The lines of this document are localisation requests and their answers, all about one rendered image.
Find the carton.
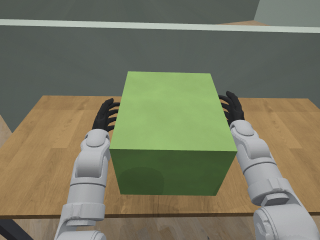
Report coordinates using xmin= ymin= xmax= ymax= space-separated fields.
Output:
xmin=109 ymin=71 xmax=238 ymax=196

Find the table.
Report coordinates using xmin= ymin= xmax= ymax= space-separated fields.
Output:
xmin=0 ymin=95 xmax=320 ymax=240

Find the left robot upper arm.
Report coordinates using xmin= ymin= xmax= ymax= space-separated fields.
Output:
xmin=57 ymin=230 xmax=107 ymax=240

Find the right robot upper arm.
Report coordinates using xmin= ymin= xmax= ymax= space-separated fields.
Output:
xmin=253 ymin=203 xmax=320 ymax=240

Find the left robot forearm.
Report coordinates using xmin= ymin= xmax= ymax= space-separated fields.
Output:
xmin=54 ymin=129 xmax=111 ymax=240

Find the robot left hand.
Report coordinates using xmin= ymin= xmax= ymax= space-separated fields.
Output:
xmin=92 ymin=98 xmax=120 ymax=132

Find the robot right hand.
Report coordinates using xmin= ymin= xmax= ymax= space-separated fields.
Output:
xmin=218 ymin=91 xmax=245 ymax=127

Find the right robot forearm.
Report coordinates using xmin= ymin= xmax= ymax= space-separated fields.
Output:
xmin=229 ymin=120 xmax=320 ymax=240

